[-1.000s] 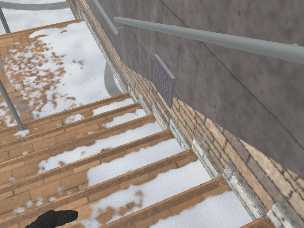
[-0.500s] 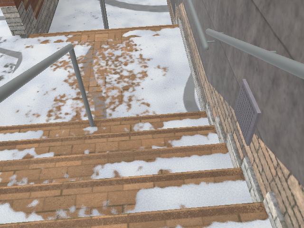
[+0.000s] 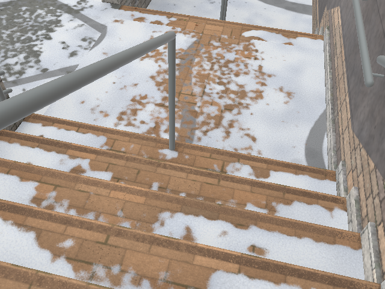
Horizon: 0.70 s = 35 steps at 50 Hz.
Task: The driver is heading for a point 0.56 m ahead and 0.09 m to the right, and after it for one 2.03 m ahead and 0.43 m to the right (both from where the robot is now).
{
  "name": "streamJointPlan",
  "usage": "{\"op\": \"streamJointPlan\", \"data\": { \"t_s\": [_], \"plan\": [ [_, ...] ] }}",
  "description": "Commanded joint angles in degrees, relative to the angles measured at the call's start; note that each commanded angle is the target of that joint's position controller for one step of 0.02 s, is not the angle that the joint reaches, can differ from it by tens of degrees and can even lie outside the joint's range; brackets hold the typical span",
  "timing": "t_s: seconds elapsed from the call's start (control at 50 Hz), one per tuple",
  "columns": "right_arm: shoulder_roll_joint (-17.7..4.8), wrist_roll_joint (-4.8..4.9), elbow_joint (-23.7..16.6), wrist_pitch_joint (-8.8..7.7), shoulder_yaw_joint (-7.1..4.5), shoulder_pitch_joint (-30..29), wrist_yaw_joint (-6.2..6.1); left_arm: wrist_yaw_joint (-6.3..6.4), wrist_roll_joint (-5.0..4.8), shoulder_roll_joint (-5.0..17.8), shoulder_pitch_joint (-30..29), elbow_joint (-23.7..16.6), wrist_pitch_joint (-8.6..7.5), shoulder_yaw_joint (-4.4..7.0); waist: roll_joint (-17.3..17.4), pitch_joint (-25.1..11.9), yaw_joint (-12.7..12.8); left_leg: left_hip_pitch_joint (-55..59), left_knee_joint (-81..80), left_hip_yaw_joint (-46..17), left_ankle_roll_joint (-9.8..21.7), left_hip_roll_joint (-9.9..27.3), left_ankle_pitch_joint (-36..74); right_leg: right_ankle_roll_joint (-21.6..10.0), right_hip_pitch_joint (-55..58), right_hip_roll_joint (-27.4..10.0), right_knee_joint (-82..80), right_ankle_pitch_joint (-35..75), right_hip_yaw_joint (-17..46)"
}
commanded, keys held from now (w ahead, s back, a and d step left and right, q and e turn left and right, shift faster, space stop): w+q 0.12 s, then w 0.46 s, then e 0.42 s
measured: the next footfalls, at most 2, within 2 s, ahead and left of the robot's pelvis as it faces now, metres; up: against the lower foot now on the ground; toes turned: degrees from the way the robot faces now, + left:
right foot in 0.26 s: +0.30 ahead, -0.18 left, -0.15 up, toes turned +13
left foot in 0.88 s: +0.68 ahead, +0.09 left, -0.31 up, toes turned -1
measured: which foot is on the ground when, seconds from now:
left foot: down 0.00-0.28, up 0.30-0.86, down 0.88-1.00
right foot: up 0.00-0.24, down 0.26-0.90, up 0.92-1.00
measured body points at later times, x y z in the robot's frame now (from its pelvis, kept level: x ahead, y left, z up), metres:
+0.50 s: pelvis +0.28 -0.10 -0.15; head +0.28 -0.11 +0.30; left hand +0.14 +0.10 -0.29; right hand +0.42 -0.31 -0.28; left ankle +0.34 +0.05 -0.74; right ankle +0.26 -0.18 -0.88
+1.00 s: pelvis +0.53 +0.00 -0.31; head +0.58 +0.01 +0.14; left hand +0.48 +0.22 -0.45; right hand +0.73 -0.20 -0.42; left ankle +0.64 +0.09 -1.03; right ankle +0.39 -0.17 -0.76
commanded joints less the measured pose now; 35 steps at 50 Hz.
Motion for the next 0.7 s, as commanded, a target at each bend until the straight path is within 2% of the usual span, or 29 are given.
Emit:
{"op": "streamJointPlan", "data": {
  "t_s": [0.02, 0.04, 0.06, 0.1, 0.12, 0.16, 0.2, 0.22, 0.24, 0.26, 0.28, 0.3, 0.32, 0.34, 0.36, 0.38, 0.4, 0.42, 0.44, 0.48, 0.5, 0.52, 0.54, 0.56, 0.58, 0.62, 0.64, 0.68, 0.7],
  "plan": [
    [-7.7, 1.82, -2.1, -1.21, -2.03, 3.3, -3.1, -2.56, -0.63, 5.8, 2.6, -2.2, -0.02, 2.17, 6.9, -2.1, 1.0, 1.5, -3.3, -17.2, 11.8, 13.1, 19.1, -1.5, -1.2, 1.1, -8.8, 19.6, 3.1],
    [-6.8, 2.72, -2.1, -1.58, -1.49, 4.0, -3.84, -2.49, -0.11, 5.1, -1.7, -4.6, -0.01, 2.05, 5.8, 0.8, 0.4, -2.7, -4.0, -16.4, 11.0, 10.6, 10.2, -2.0, 1.1, 2.7, -18.2, 22.5, 2.7],
    [-5.8, 2.84, -1.7, -1.45, -1.22, 3.6, -4.27, -2.98, 0.78, 3.1, -3.9, -5.3, -0.24, 1.33, 6.3, 1.6, -0.2, -7.1, -2.3, -15.7, 9.9, 8.6, 2.1, -2.0, 7.3, 3.8, -23.3, 29.3, 2.5],
    [-7.2, 2.78, -2.9, -0.8, -1.47, 1.0, -4.1, -3.8, 0.44, 1.8, -7.1, -7.4, 0.28, 0.95, 7.5, 2.4, -1.5, -13.2, -0.2, -14.3, 8.6, 6.7, -1.7, -1.8, 16.1, 6.1, -29.8, 29.8, -0.7],
    [-7.0, 2.31, -3.0, -0.18, -1.43, 1.4, -4.29, -4.1, -0.46, 1.8, -8.3, -8.3, 0.05, 1.13, 8.0, 2.1, -1.8, -14.3, 1.5, -16.1, 8.5, 7.0, -4.8, -1.5, 18.8, 6.1, -29.4, 27.9, 0.1],
    [-6.6, 2.04, -4.0, 0.51, -1.0, 1.3, -4.76, -4.61, -1.62, 2.7, -6.3, -8.5, 0.32, 1.18, 10.1, 2.4, -1.6, -6.6, 7.9, -18.8, 8.1, 7.8, -7.0, -2.7, 16.8, 2.5, -35.4, 27.6, 4.7],
    [-7.1, 2.16, -3.7, 1.24, -0.96, 3.9, -5.69, -4.82, -1.53, 2.9, -6.3, -8.0, 0.3, 1.23, 8.8, 3.8, -2.8, 0.1, 14.0, -20.5, 7.3, 7.8, -5.1, -3.4, 16.5, 0.7, -41.7, 24.4, 5.6],
    [-7.5, 1.7, -3.1, 1.44, -0.92, 4.7, -6.12, -4.67, -2.2, 4.1, -3.7, -6.4, 0.21, 2.08, 8.5, 4.6, -1.8, 0.2, 17.6, -22.0, 6.9, 8.2, -1.7, -3.7, 19.1, 0.1, -43.9, 21.5, 4.6],
    [-7.0, 1.54, -2.1, 1.21, -0.49, 5.2, -5.76, -4.65, -1.88, 4.5, 3.0, -3.0, -0.06, 2.83, 6.8, 4.1, 1.0, -1.5, 24.4, -20.6, 5.9, 6.4, 1.1, -4.6, 26.6, 0.1, -47.6, 20.9, 2.1],
    [-4.6, 1.51, -0.2, 0.91, 0.3, 7.2, -4.34, -4.62, -1.18, 5.7, 12.1, 1.4, -0.02, 3.59, 4.0, 2.1, 4.0, -6.1, 35.2, -16.4, 4.2, 3.0, -0.4, -4.4, 37.4, 0.1, -44.7, 21.6, -0.5],
    [-1.9, 1.25, 1.2, -0.15, 0.92, 10.4, -2.03, -5.14, 0.01, 7.1, 24.0, 5.9, 0.23, 3.9, -4.0, -4.0, 7.2, -21.7, 53.8, -12.6, 1.8, -1.1, -15.5, -5.5, 57.6, -3.1, -29.3, 29.4, 2.3],
    [0.1, 2.92, 2.3, -2.26, 1.18, 16.0, -0.38, -5.22, -0.67, 7.0, 32.3, 8.7, 1.41, 3.45, -13.7, -8.3, 7.8, -38.5, 81.0, -9.5, -1.9, -6.5, -33.0, -10.1, 68.9, -7.8, -19.3, 28.3, 8.6],
    [-1.5, 4.81, 0.4, -4.08, 1.21, 19.7, -0.1, -5.16, -2.48, 9.5, 31.4, 9.8, 2.91, 3.36, -22.5, -9.6, 4.2, -46.2, 91.5, -7.1, -3.7, -3.5, -28.3, -14.3, 67.4, -14.0, -27.2, 20.3, 22.7],
    [-4.0, 6.73, -4.9, -4.22, 1.03, 11.6, -1.44, -4.57, -3.68, 13.5, 29.7, 11.0, 3.95, 4.63, -24.4, -8.2, 4.0, -54.1, 90.1, -0.1, -4.7, 0.3, -21.8, -21.2, 65.2, -19.9, -40.2, -9.6, 36.3],
    [-6.6, 6.0, -7.2, -2.57, 0.47, -2.1, -2.94, -3.72, -2.65, 4.3, 24.2, 9.9, 4.59, 1.98, -7.0, 1.9, 5.3, -57.6, 86.8, 3.4, -3.5, 4.0, -14.2, -19.5, 53.2, -16.5, -47.3, -25.5, 34.4],
    [-6.7, 4.98, -9.8, -1.07, 0.46, -8.5, -3.99, -3.2, -1.33, 2.1, 18.7, 9.3, 4.12, 0.55, -4.9, 7.1, 4.9, -54.1, 85.3, 3.2, -2.7, 5.9, -9.4, -19.0, 40.9, -15.9, -47.7, -25.0, 33.0],
    [-5.9, 3.31, -9.4, 0.2, 0.92, -7.5, -4.13, -3.25, 1.01, -0.9, 11.9, 7.2, 2.71, -1.43, 0.1, 8.4, 0.5, -44.3, 73.3, -1.1, -0.5, 10.4, -1.7, -16.9, 27.2, -12.6, -46.7, -25.1, 27.3],
    [-4.9, 1.56, -9.4, 0.51, 0.82, -5.8, -3.99, -3.12, 0.84, -1.2, 8.1, 6.7, 2.11, -1.9, -1.9, 9.8, -2.4, -39.3, 66.1, 0.0, -0.3, 11.8, -0.8, -14.8, 18.5, -8.8, -46.8, -21.5, 22.2],
    [-5.0, 1.92, -9.0, -0.64, 0.2, -3.9, -3.34, -2.54, 0.53, -1.0, 7.2, 7.0, 1.61, -2.23, -2.5, 9.5, -4.6, -35.7, 54.0, -0.2, -0.4, 12.3, 8.7, -12.0, 15.9, -3.4, -45.6, -15.7, 15.0],
    [-3.7, -0.4, -11.1, -1.99, 0.31, -9.3, -2.43, -0.45, -0.11, 1.1, 13.9, 9.6, 0.95, -1.59, -2.4, 7.1, -1.8, -31.2, 32.3, 4.0, -3.8, 12.7, 23.0, -12.7, 18.2, -1.9, -46.3, 3.9, 9.9],
    [-2.4, -0.77, -12.9, -2.29, 0.44, -13.9, -2.12, 0.32, -1.02, 1.5, 17.3, 10.5, 0.84, -1.54, -1.6, 4.1, 0.5, -27.4, 23.0, 4.1, -4.5, 12.6, 28.1, -12.4, 21.3, -2.0, -46.4, 10.3, 9.4],
    [0.0, -0.23, -13.4, -2.34, 1.07, -15.5, -1.7, 0.61, -1.17, 1.9, 19.5, 11.8, 1.25, -1.42, -3.0, 1.6, 1.1, -24.9, 19.2, 4.2, -5.1, 12.0, 28.8, -12.3, 25.0, -2.7, -45.3, 16.1, 9.2],
    [0.5, 0.76, -13.6, -1.71, 1.05, -15.2, -1.19, 0.73, -1.66, 2.3, 21.3, 12.3, 1.79, -1.32, -4.2, 0.0, 1.2, -24.0, 18.0, 4.0, -5.6, 11.1, 27.7, -12.3, 29.1, -3.4, -44.4, 21.1, 8.7],
    [-1.6, 1.03, -11.9, -1.87, 0.44, -12.0, -0.43, 0.73, -1.02, 4.1, 21.0, 12.1, 1.74, -0.83, -4.3, -1.6, 0.1, -21.8, 21.2, 3.6, -4.9, 10.5, 32.5, -12.2, 29.9, -3.2, -42.1, 23.2, 8.4],
    [-2.5, 0.94, -11.0, -1.71, 0.08, -12.0, -0.18, 0.67, -1.61, 4.4, 20.8, 12.0, 1.84, -0.5, -2.0, -1.0, 0.0, -23.9, 20.2, 3.6, -4.0, 10.6, 31.4, -11.8, 32.4, -3.4, -41.2, 23.0, 8.2],
    [-3.9, 0.79, -11.7, -2.3, -0.13, -17.2, 1.24, 1.32, -2.39, -0.8, 27.8, 14.2, 2.42, -1.12, 0.2, 1.1, 4.0, -37.0, 13.8, -0.6, -2.6, 12.5, 30.1, -11.3, 48.3, -4.2, -35.2, 21.3, 11.9],
    [-2.8, 0.48, -12.1, -2.75, 0.32, -20.7, 1.91, 1.74, -2.43, -0.8, 29.8, 14.4, 3.12, -1.27, 0.5, 2.8, 5.3, -40.0, 11.5, -0.3, -2.7, 12.4, 28.8, -11.1, 51.1, -4.6, -33.4, 22.4, 13.5],
    [-3.0, 1.07, -13.8, -4.42, 0.6, -29.1, 2.81, 2.38, -1.85, -0.6, 34.0, 14.0, 3.62, -1.06, -1.2, 5.1, 8.8, -43.1, 5.0, -0.2, -2.7, 11.5, 29.8, -11.7, 54.1, -3.2, -30.1, 16.5, 15.4],
    [-2.7, 1.5, -15.2, -5.07, 0.68, -33.0, 3.23, 2.83, -2.44, -1.9, 34.3, 13.7, 3.5, -1.15, -1.7, 6.2, 9.8, -40.6, 2.5, -0.2, -2.6, 10.8, 31.2, -11.6, 51.6, -2.3, -28.8, 14.2, 16.3]
  ]
}}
